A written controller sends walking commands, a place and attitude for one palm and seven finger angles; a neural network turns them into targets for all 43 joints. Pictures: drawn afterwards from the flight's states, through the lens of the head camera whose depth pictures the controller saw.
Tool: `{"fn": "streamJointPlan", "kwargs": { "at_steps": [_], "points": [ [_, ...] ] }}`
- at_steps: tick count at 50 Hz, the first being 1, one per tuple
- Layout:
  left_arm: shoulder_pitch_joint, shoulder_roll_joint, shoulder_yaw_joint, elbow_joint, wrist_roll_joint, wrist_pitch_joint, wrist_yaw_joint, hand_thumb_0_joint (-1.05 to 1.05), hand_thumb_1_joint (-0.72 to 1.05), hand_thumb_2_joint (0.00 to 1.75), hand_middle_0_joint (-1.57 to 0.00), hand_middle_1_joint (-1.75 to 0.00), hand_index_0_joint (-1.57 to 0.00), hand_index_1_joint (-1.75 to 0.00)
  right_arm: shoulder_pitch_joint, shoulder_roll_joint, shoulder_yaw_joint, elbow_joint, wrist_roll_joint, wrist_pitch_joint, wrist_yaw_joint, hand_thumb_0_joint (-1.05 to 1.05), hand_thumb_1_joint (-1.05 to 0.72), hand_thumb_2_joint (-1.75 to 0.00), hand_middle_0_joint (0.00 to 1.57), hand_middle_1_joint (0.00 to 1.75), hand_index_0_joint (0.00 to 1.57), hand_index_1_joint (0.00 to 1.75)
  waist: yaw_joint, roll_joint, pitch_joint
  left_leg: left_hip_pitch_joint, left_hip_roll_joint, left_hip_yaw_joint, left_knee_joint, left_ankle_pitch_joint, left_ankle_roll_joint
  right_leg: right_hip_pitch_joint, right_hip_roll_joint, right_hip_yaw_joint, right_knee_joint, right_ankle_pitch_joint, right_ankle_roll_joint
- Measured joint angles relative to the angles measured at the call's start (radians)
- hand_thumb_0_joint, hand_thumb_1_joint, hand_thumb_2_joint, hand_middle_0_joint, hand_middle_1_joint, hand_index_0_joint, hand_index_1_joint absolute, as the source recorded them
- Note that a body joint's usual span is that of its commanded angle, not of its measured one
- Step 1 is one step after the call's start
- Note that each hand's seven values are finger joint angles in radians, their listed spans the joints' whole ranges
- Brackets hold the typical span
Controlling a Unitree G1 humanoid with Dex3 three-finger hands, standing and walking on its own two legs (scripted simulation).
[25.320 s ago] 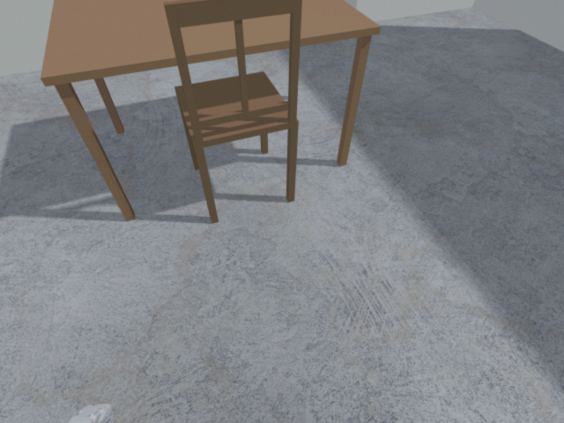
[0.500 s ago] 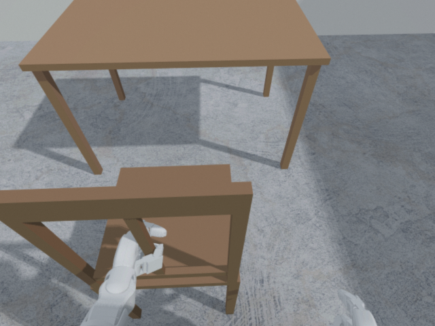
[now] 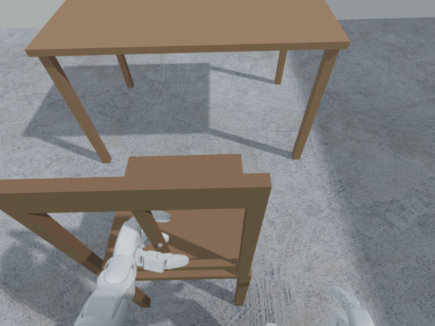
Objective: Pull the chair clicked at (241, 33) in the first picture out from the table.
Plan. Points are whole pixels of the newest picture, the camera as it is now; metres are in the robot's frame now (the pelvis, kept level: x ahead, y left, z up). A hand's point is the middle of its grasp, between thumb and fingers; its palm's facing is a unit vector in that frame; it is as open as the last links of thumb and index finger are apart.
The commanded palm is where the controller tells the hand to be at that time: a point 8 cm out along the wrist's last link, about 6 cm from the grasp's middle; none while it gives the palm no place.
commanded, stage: open the thumb and straighten the fingers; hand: left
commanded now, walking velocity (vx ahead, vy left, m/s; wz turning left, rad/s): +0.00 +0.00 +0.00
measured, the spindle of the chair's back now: (157, 240) +0.29 +0.13 -0.05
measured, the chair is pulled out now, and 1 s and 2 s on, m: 0.61 0.61 0.61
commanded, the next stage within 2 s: draw the fingers out of the gap in 0.38 s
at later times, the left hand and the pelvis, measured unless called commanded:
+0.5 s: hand (161, 251) +0.27 +0.12 -0.05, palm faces +0.00 -0.99 -0.16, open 17.3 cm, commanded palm +0.24 +0.18 -0.03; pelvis +0.02 -0.01 -0.02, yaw +2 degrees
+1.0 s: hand (153, 296) +0.19 +0.13 -0.05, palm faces +0.01 -0.99 -0.15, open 17.5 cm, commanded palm +0.17 +0.18 -0.03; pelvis +0.01 -0.01 -0.03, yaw +3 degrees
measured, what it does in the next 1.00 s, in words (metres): stands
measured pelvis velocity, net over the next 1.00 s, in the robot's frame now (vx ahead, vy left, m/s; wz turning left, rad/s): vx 0.01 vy -0.01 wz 0.05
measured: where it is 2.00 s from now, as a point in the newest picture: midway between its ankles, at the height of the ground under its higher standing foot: outside the picture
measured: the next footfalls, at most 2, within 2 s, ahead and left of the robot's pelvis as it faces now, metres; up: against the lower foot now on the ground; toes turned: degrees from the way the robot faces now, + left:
none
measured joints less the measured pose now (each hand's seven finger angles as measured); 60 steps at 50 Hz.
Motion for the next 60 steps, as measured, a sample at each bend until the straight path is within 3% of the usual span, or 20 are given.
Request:
{"fn": "streamJointPlan", "kwargs": {
  "at_steps": [8,16,22,32,47,60],
  "points": [
    [0.034,-0.023,-0.025,-0.090,0.005,0.071,0.001,0.00,-0.47,0.24,-0.29,-0.87,-0.30,-0.87,-0.003,0.000,0.010,-0.033,-0.006,-0.011,-0.012,0.01,-0.90,-0.90,0.20,0.30,0.20,0.30,0.009,0.009,-0.024,-0.046,-0.003,-0.011,0.063,-0.038,-0.002,-0.046,-0.005,-0.008,0.069,-0.044,-0.001],
    [0.074,-0.007,-0.017,-0.163,0.013,0.109,-0.001,-0.01,-0.53,0.21,-0.12,-0.34,-0.12,-0.34,-0.005,-0.001,0.015,-0.068,-0.010,-0.009,-0.023,0.01,-0.90,-0.90,0.20,0.30,0.20,0.30,0.005,0.006,-0.033,-0.075,0.006,-0.030,0.102,-0.064,-0.012,-0.068,0.000,-0.027,0.106,-0.074,-0.011],
    [0.124,0.010,-0.010,-0.227,0.006,0.124,-0.012,-0.01,-0.54,0.21,-0.04,-0.12,-0.05,-0.12,0.002,-0.011,0.012,-0.083,-0.010,-0.009,-0.028,0.01,-0.90,-0.90,0.20,0.30,0.20,0.30,0.001,0.009,-0.042,-0.087,0.010,-0.042,0.119,-0.076,-0.017,-0.076,0.002,-0.039,0.121,-0.089,-0.015],
    [0.269,0.027,-0.009,-0.345,0.003,0.125,-0.029,-0.01,-0.54,0.21,-0.01,-0.01,-0.01,-0.01,0.018,-0.015,0.009,-0.113,-0.009,-0.014,-0.034,0.01,-0.90,-0.90,0.20,0.30,0.20,0.30,-0.004,0.009,-0.057,-0.113,0.011,-0.049,0.154,-0.096,-0.020,-0.098,0.002,-0.046,0.154,-0.109,-0.018],
    [0.471,0.031,-0.073,-0.536,0.025,0.128,-0.015,-0.01,-0.54,0.21,0.00,0.00,-0.01,0.00,0.014,0.002,0.023,-0.145,-0.011,-0.052,-0.053,0.01,-0.90,-0.90,0.20,0.30,0.20,0.30,0.008,0.014,-0.070,-0.166,-0.001,-0.065,0.231,-0.122,-0.013,-0.136,-0.012,-0.058,0.212,-0.131,-0.011],
    [0.605,0.036,-0.080,-0.650,0.034,0.146,-0.014,-0.01,-0.54,0.21,0.00,0.00,-0.01,0.00,0.017,0.019,0.026,-0.181,-0.007,-0.045,-0.062,0.01,-0.90,-0.90,0.20,0.30,0.20,0.30,0.009,0.014,-0.088,-0.197,-0.001,-0.068,0.276,-0.142,-0.006,-0.158,-0.013,-0.059,0.240,-0.141,-0.005]
  ]
}}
